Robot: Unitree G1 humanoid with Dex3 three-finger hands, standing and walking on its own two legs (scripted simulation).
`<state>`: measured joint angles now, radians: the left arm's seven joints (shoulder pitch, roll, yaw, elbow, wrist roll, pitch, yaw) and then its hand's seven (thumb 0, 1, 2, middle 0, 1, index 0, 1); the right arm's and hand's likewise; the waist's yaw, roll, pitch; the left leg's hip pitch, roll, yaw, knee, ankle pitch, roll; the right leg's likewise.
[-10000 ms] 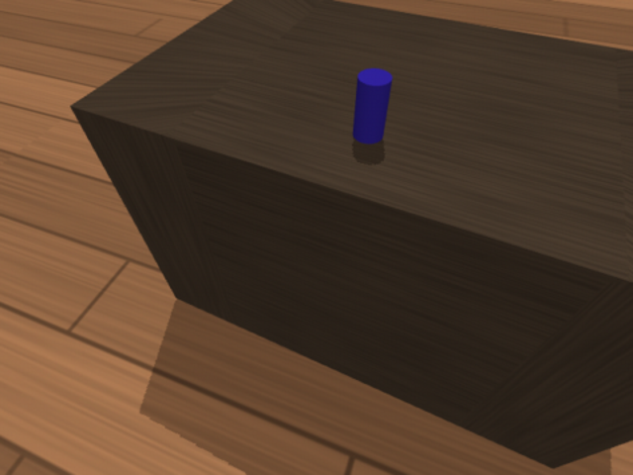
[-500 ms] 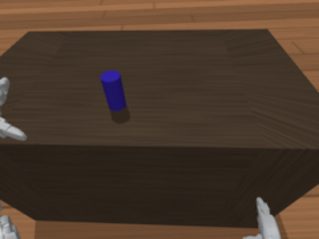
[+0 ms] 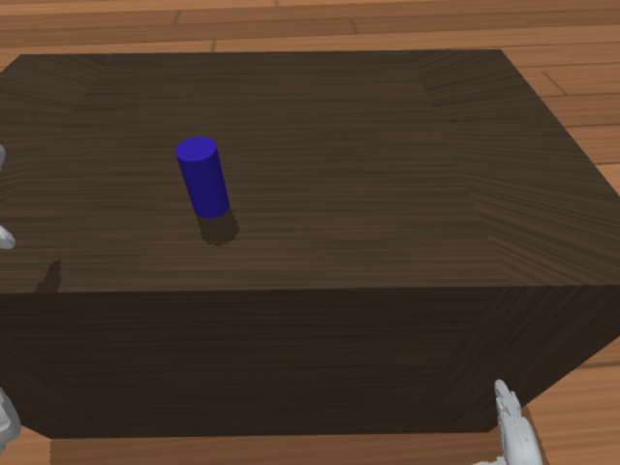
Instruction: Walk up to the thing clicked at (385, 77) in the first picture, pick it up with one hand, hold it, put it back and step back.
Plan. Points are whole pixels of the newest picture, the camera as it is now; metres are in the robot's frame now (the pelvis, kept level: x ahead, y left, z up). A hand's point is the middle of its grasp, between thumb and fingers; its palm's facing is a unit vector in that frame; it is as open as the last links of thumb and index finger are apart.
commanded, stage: go down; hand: left
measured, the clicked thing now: (204, 179) +0.51 +0.17 +0.09
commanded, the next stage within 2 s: approach in 1.32 s
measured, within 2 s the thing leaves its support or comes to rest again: neither
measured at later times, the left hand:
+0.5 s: hand out of the picture +0.38 +0.35 +0.21, palm faces +0.12 -0.99 +0.01, open 17.7 cm
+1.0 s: hand out of the picture +0.40 +0.37 +0.21, palm faces +0.14 -0.99 +0.01, open 17.7 cm
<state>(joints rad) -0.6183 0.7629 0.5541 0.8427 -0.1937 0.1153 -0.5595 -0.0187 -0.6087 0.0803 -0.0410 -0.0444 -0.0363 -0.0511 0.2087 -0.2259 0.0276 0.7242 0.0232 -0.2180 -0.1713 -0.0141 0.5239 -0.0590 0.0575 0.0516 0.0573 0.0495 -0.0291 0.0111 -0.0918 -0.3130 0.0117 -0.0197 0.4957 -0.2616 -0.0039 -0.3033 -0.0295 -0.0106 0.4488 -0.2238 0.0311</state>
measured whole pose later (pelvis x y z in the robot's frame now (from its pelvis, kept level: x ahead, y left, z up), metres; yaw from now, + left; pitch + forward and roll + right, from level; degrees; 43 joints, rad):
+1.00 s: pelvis +0.01 +0.01 +0.00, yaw +0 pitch +8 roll -2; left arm -0.80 0.90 0.55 1.07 -0.16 0.07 -0.59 -0.02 -0.60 0.07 -0.04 -0.05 -0.05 -0.05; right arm 0.18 -0.23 0.04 0.72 0.01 -0.22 -0.18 -0.01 0.52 -0.06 0.06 0.05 0.06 0.05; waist -0.07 0.00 -0.11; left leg -0.41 0.01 -0.02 0.55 -0.29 0.00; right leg -0.38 -0.03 -0.01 0.47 -0.23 0.04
